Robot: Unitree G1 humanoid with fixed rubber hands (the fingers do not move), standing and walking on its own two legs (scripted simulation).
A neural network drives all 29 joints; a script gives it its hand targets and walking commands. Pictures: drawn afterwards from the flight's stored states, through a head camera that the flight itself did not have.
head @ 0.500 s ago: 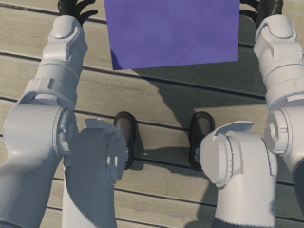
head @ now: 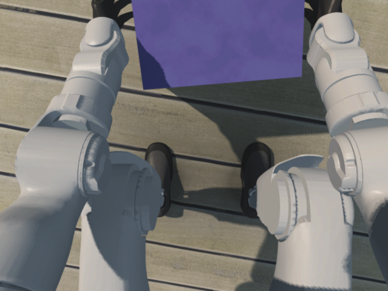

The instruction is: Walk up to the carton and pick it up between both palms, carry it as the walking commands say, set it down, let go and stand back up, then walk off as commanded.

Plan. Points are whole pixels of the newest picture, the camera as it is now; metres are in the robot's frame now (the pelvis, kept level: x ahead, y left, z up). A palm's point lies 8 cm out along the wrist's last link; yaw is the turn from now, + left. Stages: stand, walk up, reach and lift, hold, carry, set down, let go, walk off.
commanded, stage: reach and lift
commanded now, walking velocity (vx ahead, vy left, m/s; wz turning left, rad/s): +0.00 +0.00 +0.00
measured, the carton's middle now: (214, 29) +0.51 -0.02 -0.28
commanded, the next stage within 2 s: none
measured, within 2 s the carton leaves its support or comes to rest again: leaves its support in 0.56 s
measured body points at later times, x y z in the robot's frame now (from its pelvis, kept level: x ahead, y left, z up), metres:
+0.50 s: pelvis +0.00 +0.00 +0.00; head +0.38 -0.02 +0.24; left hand +0.54 +0.15 -0.20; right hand +0.53 -0.19 -0.22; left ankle +0.12 +0.12 -0.34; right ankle +0.12 -0.13 -0.34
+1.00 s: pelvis -0.01 +0.00 +0.01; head +0.35 -0.03 +0.26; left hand +0.54 +0.14 -0.15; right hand +0.53 -0.20 -0.17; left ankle +0.12 +0.13 -0.34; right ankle +0.12 -0.13 -0.34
